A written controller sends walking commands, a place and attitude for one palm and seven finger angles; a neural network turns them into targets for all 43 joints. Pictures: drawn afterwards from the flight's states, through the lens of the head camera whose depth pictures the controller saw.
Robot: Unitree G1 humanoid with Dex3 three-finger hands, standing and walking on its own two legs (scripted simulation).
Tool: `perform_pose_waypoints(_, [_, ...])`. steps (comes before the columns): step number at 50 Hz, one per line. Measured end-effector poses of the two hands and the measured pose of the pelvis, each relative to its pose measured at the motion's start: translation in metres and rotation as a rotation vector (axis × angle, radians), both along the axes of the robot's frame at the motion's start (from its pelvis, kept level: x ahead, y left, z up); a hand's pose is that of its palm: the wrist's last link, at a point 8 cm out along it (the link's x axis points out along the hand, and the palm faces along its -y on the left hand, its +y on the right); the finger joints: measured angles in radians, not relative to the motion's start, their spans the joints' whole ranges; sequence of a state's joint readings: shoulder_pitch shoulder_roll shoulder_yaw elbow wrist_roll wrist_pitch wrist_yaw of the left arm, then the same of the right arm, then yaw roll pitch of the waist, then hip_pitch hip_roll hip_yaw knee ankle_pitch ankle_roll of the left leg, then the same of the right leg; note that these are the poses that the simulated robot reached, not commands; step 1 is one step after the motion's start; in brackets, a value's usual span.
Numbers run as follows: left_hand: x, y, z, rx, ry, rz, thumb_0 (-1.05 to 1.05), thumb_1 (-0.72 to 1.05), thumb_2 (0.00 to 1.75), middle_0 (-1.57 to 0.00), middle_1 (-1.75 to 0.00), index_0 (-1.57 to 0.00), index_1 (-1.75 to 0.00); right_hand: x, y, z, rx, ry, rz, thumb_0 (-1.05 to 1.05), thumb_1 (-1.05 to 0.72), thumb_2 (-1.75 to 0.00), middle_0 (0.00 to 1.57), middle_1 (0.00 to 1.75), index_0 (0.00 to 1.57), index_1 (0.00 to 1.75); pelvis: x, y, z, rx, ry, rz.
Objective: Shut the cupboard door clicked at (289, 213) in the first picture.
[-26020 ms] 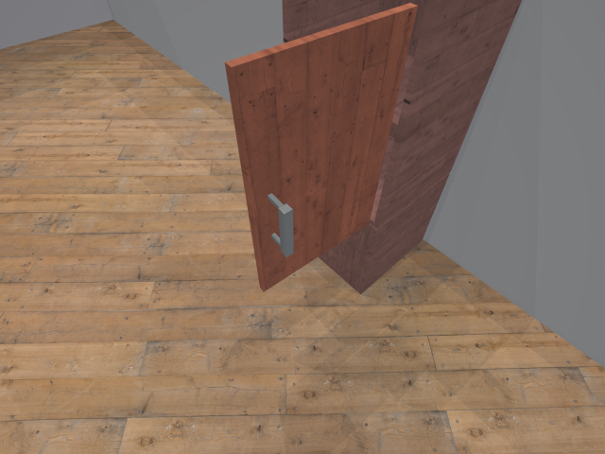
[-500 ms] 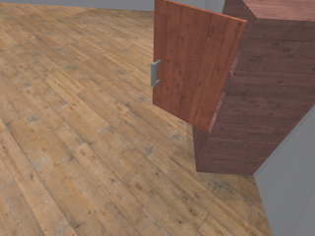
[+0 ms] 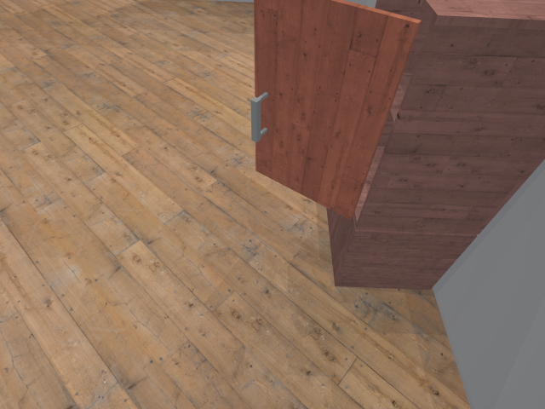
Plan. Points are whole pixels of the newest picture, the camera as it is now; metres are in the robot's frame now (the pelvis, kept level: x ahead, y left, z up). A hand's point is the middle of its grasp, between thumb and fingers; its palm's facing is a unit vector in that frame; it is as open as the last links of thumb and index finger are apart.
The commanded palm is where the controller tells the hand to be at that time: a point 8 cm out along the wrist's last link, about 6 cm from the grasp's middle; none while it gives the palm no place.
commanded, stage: look to check the result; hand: left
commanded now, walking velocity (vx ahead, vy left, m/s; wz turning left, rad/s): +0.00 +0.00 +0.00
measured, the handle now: (260, 117) +0.88 +0.08 -0.09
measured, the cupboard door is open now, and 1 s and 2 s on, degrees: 57 57 57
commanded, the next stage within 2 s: walk to a spot facing it in 0.30 s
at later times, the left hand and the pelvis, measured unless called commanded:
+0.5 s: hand out of the picture +0.03 +0.20 -0.18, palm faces +0.00 -0.97 -0.24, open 7.4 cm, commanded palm none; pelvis +0.01 -0.01 +0.00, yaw +0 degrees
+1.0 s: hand out of the picture +0.02 +0.23 -0.18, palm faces +0.25 -0.93 -0.26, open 7.4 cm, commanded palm none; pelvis +0.00 +0.00 -0.01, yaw +15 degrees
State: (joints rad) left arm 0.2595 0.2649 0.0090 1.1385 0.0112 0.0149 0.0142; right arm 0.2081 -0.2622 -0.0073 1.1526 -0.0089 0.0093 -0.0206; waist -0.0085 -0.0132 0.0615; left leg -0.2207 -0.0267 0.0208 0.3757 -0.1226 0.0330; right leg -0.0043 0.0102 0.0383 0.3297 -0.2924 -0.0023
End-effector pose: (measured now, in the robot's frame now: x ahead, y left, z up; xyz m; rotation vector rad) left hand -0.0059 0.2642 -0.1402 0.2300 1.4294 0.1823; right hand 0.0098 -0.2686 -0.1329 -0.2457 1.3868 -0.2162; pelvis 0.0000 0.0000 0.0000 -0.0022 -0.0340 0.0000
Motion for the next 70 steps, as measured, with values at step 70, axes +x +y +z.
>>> perform_pose_waypoints(70, [-0.058, -0.065, 0.008, 0.066, -0.174, 0.514, 0.01, 0.9, 0.9, -0.2, -0.3, -0.2, -0.3, 0.208, 0.031, -0.005, 0.089, -0.118, 0.563, 0.0, -0.91, -0.9, 0.19, 0.3, 0.2, 0.3, 0.018, -0.045, -0.007, 0.03, 0.057, 0.575])
